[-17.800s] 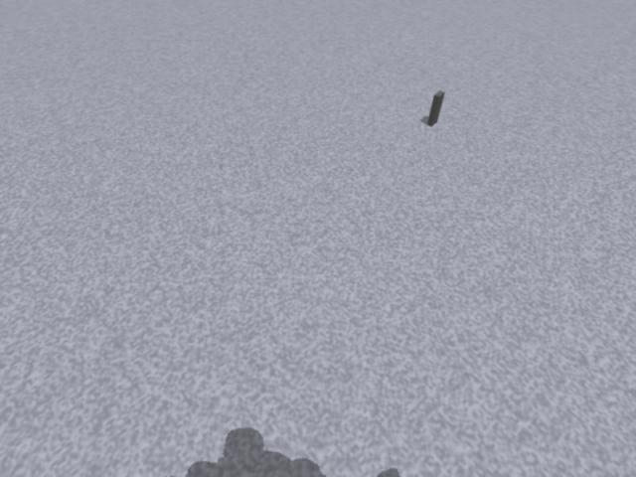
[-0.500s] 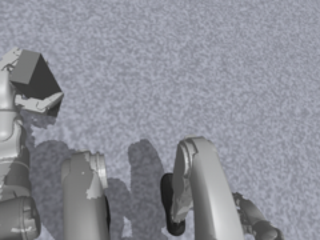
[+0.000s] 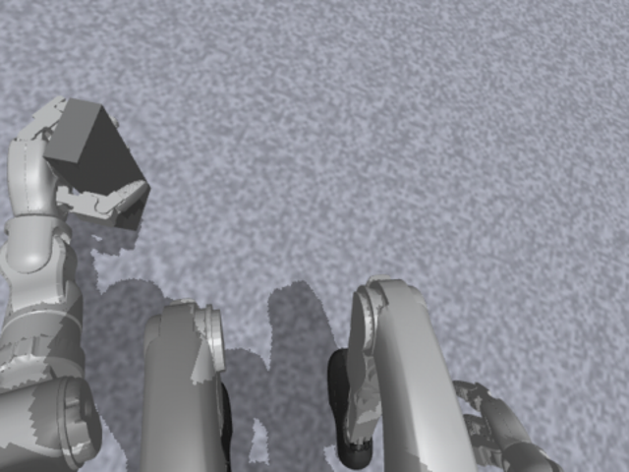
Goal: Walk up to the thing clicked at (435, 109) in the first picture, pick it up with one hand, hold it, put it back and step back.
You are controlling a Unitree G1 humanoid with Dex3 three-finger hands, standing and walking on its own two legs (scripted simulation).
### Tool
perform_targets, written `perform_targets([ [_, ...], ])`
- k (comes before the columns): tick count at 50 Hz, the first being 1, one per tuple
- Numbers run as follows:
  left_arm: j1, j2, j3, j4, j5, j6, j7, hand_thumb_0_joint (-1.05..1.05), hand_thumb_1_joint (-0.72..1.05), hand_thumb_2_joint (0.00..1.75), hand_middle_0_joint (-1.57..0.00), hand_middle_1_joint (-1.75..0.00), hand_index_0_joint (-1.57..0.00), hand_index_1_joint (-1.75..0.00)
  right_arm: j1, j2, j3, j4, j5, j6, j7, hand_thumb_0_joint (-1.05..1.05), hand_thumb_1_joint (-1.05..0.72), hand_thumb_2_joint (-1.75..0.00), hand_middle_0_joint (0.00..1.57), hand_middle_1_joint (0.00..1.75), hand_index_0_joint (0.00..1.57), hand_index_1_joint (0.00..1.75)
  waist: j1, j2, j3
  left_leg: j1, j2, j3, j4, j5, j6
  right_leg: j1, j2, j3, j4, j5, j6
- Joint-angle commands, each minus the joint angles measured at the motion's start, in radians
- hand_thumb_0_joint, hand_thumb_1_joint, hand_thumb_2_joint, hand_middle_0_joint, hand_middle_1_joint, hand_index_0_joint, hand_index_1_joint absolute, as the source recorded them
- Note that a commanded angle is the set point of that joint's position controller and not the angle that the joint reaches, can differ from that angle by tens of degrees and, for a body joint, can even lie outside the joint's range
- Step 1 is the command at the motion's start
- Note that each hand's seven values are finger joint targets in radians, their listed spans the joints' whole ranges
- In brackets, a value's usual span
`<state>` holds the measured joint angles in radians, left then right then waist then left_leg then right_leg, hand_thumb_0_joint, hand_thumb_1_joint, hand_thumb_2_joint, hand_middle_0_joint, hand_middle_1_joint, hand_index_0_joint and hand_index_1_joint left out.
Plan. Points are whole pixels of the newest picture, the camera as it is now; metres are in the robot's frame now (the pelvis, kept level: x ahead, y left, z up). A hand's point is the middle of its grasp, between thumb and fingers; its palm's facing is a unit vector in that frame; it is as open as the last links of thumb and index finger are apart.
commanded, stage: lift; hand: left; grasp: from the side
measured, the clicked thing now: (108, 175) +0.47 +0.21 -0.04
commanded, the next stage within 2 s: none
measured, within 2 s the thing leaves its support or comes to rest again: neither
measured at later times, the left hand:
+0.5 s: hand (80, 162) +0.45 +0.21 +0.03, palm faces +0.04 -1.00 -0.04, open 9.6 cm
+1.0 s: hand out of the picture +0.41 +0.21 +0.21, palm faces +0.07 -1.00 -0.06, open 9.5 cm
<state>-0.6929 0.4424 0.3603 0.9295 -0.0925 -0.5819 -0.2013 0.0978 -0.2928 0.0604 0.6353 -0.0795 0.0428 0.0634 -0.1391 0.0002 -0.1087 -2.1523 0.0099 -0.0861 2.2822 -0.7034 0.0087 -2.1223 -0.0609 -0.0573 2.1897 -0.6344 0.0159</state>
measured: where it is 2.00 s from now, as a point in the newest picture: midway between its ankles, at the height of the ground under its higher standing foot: (284, 446)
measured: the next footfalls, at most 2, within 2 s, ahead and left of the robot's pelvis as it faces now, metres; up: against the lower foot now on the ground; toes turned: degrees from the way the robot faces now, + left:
none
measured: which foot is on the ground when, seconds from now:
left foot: down 0.00-1.00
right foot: down 0.00-1.00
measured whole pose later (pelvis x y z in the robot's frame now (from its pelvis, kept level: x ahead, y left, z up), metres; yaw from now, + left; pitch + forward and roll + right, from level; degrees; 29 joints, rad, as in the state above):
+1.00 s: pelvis +0.02 +0.00 +0.18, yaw +3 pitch +28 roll -3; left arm -0.31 0.30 0.22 0.39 -0.18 -0.29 -0.15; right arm 0.14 -0.25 0.00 0.59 0.04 -0.01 -0.03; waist -0.05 0.03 -0.18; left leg -1.54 0.03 -0.04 1.71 -0.65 0.00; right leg -1.53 -0.05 -0.05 1.65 -0.59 0.01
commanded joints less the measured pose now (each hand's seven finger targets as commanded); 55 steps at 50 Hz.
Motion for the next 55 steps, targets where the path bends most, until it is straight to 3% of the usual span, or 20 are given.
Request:
perform_targets([
  [1,-0.322,0.185,0.042,-0.214,-0.015,-0.071,0.001,0.0,0.2,1.32,-1.3,-1.43,-1.3,-1.45,0.142,-0.211,-0.08,-0.051,0.007,-0.023,-0.018,0.0,-0.89,-0.9,0.2,0.3,0.2,0.3,-0.003,0.164,-0.677,0.446,-0.02,0.036,-0.301,0.154,0.014,0.369,0.043,-0.034,-0.215,0.145,-0.057],
  [2,-0.342,0.167,0.023,-0.226,-0.016,-0.074,0.001,0.0,0.2,1.31,-1.3,-1.42,-1.29,-1.44,0.14,-0.208,-0.08,-0.049,0.006,-0.023,-0.019,0.0,-0.89,-0.9,0.2,0.3,0.2,0.3,-0.01,0.168,-0.671,0.443,-0.021,0.038,-0.302,0.144,0.016,0.365,0.043,-0.033,-0.221,0.14,-0.056],
  [8,-0.286,0.19,0.049,-0.197,-0.016,-0.08,-0.01,0.0,0.09,1.19,-1.26,-1.41,-1.29,-1.41,0.15,-0.206,-0.086,-0.041,0.009,-0.028,-0.021,0.0,-0.93,-0.9,0.2,0.3,0.2,0.3,0.007,0.158,-0.682,0.444,-0.024,0.048,-0.321,0.137,0.018,0.398,0.04,-0.025,-0.235,0.127,-0.054],
  [9,-0.339,0.185,0.03,-0.261,-0.022,-0.084,-0.02,0.0,0.09,1.17,-1.26,-1.4,-1.28,-1.39,0.15,-0.208,-0.091,-0.048,0.011,-0.03,-0.022,0.0,-0.93,-0.9,0.2,0.3,0.2,0.3,0.002,0.17,-0.715,0.459,-0.024,0.051,-0.323,0.143,0.018,0.402,0.039,-0.022,-0.235,0.134,-0.056],
  [14,-0.25,0.162,0.017,-0.209,-0.042,-0.055,-0.056,0.0,0.18,1.17,-1.23,-1.37,-1.26,-1.36,0.151,-0.207,-0.102,-0.057,0.032,-0.042,-0.035,0.0,-0.92,-0.9,0.2,0.3,0.2,0.3,0.005,0.148,-0.709,0.478,-0.025,0.052,-0.365,0.113,0.022,0.424,0.04,-0.015,-0.278,0.109,-0.055],
  [16,-0.288,0.203,0.042,-0.301,-0.059,-0.053,-0.063,0.0,0.19,1.16,-1.21,-1.35,-1.23,-1.34,0.161,-0.212,-0.105,-0.061,0.042,-0.044,-0.041,0.0,-0.92,-0.9,0.2,0.3,0.2,0.3,0.022,0.16,-0.742,0.514,-0.025,0.048,-0.386,0.122,0.019,0.445,0.036,-0.011,-0.289,0.117,-0.057],
  [19,-0.247,0.18,0.038,-0.35,-0.075,-0.031,-0.063,0.0,0.21,1.18,-1.21,-1.36,-1.23,-1.35,0.161,-0.202,-0.11,-0.072,0.052,-0.049,-0.048,0.0,-0.91,-0.9,0.2,0.3,0.2,0.3,0.031,0.163,-0.741,0.545,-0.023,0.043,-0.42,0.115,0.019,0.461,0.036,-0.008,-0.318,0.109,-0.058],
  [21,-0.199,0.11,-0.006,-0.301,-0.083,-0.01,-0.06,0.0,0.22,1.17,-1.2,-1.35,-1.23,-1.33,0.141,-0.192,-0.105,-0.081,0.059,-0.056,-0.051,0.0,-0.91,-0.9,0.2,0.3,0.2,0.3,0.016,0.123,-0.68,0.517,-0.022,0.042,-0.432,0.094,0.024,0.463,0.038,-0.007,-0.344,0.098,-0.056],
  [23,-0.231,0.175,0.039,-0.374,-0.084,-0.01,-0.05,0.0,0.24,1.18,-1.2,-1.34,-1.22,-1.33,0.153,-0.19,-0.11,-0.076,0.064,-0.06,-0.057,0.0,-0.91,-0.9,0.2,0.3,0.2,0.3,0.033,0.115,-0.696,0.522,-0.023,0.048,-0.445,0.101,0.026,0.507,0.036,0.001,-0.371,0.102,-0.054],
  [30,-0.08,0.094,-0.016,-0.415,-0.081,0.055,-0.04,0.0,0.24,1.17,-1.19,-1.33,-1.22,-1.32,0.138,-0.182,-0.124,-0.105,0.082,-0.065,-0.066,0.0,-0.9,-0.89,0.2,0.3,0.2,0.3,0.049,0.143,-0.662,0.659,-0.015,0.016,-0.563,0.102,0.013,0.534,0.032,0.0,-0.441,0.105,-0.059],
  [35,-0.04,0.081,-0.036,-0.619,-0.099,0.104,-0.022,0.0,0.24,1.16,-1.17,-1.32,-1.2,-1.3,0.132,-0.157,-0.123,-0.126,0.1,-0.07,-0.078,0.0,-0.89,-0.89,0.2,0.3,0.2,0.3,0.075,0.133,-0.717,0.775,-0.011,0.022,-0.63,0.162,0.011,0.654,0.034,0.011,-0.526,0.152,-0.056],
  [36,-0.066,0.058,-0.06,-0.673,-0.111,0.114,-0.016,0.0,0.24,1.16,-1.17,-1.32,-1.2,-1.3,0.125,-0.15,-0.121,-0.136,0.105,-0.074,-0.081,0.0,-0.89,-0.89,0.2,0.3,0.2,0.3,0.064,0.12,-0.699,0.766,-0.013,0.028,-0.641,0.146,0.015,0.686,0.036,0.014,-0.556,0.141,-0.053],
  [39,0.089,0.05,-0.036,-0.589,-0.112,0.165,0.013,0.0,0.24,1.17,-1.16,-1.32,-1.19,-1.31,0.115,-0.156,-0.13,-0.129,0.118,-0.079,-0.093,0.0,-0.89,-0.89,0.2,0.3,0.2,0.3,0.069,0.064,-0.626,0.787,-0.009,0.023,-0.689,0.133,0.019,0.728,0.037,0.019,-0.618,0.132,-0.047],
  [43,0.004,0.044,-0.096,-0.828,-0.1,0.178,0.037,0.0,0.2,1.19,-1.17,-1.35,-1.2,-1.33,0.119,-0.13,-0.13,-0.138,0.122,-0.082,-0.103,0.0,-0.89,-0.89,0.2,0.3,0.2,0.3,0.07,0.106,-0.66,0.9,-0.008,0.022,-0.76,0.161,0.015,0.828,0.038,0.027,-0.692,0.162,-0.046],
  [45,0.097,0.073,-0.058,-0.794,-0.1,0.199,0.05,0.0,0.2,1.19,-1.17,-1.35,-1.21,-1.34,0.125,-0.134,-0.133,-0.137,0.126,-0.088,-0.111,0.0,-0.89,-0.89,0.2,0.3,0.2,0.3,0.076,0.091,-0.633,0.935,-0.007,0.022,-0.797,0.197,0.014,0.877,0.04,0.028,-0.731,0.192,-0.043],
  [47,0.177,0.025,-0.078,-0.707,-0.102,0.223,0.06,0.0,0.2,1.22,-1.18,-1.38,-1.21,-1.36,0.109,-0.116,-0.122,-0.132,0.127,-0.094,-0.114,0.0,-0.89,-0.89,0.2,0.3,0.2,0.3,0.073,0.043,-0.579,0.936,-0.007,0.028,-0.827,0.197,0.018,0.929,0.044,0.032,-0.778,0.194,-0.039],
  [48,0.123,0.008,-0.096,-0.775,-0.109,0.224,0.064,0.0,0.2,1.24,-1.19,-1.39,-1.22,-1.38,0.109,-0.114,-0.122,-0.138,0.129,-0.097,-0.116,0.0,-0.89,-0.89,0.2,0.3,0.2,0.3,0.072,0.065,-0.597,0.979,-0.007,0.023,-0.855,0.211,0.015,0.945,0.043,0.03,-0.796,0.211,-0.041],
  [49,0.101,0.048,-0.07,-0.86,-0.113,0.224,0.072,0.0,0.19,1.23,-1.19,-1.39,-1.22,-1.38,0.115,-0.116,-0.125,-0.136,0.13,-0.1,-0.119,0.0,-0.89,-0.89,0.2,0.3,0.2,0.3,0.091,0.086,-0.629,1.038,-0.004,0.022,-0.876,0.229,0.012,0.979,0.043,0.031,-0.816,0.223,-0.042],
  [51,0.187,0.009,-0.111,-0.819,-0.113,0.248,0.068,0.0,0.17,1.23,-1.18,-1.39,-1.21,-1.38,0.12,-0.121,-0.131,-0.133,0.134,-0.103,-0.124,0.0,-0.89,-0.89,0.2,0.3,0.2,0.3,0.078,0.063,-0.565,1.072,-0.004,0.021,-0.917,0.234,0.012,1.011,0.048,0.022,-0.864,0.233,-0.039],
  [55,0.218,-0.004,-0.102,-0.72,-0.108,0.255,0.067,0.0,0.19,1.26,-1.21,-1.42,-1.24,-1.4,0.094,-0.098,-0.117,-0.127,0.136,-0.123,-0.122,0.0,-0.88,-0.89,0.2,0.3,0.2,0.3,0.073,0.019,-0.405,1.042,-0.003,0.025,-0.99,0.161,0.018,1.06,0.05,0.032,-0.952,0.171,-0.032],
])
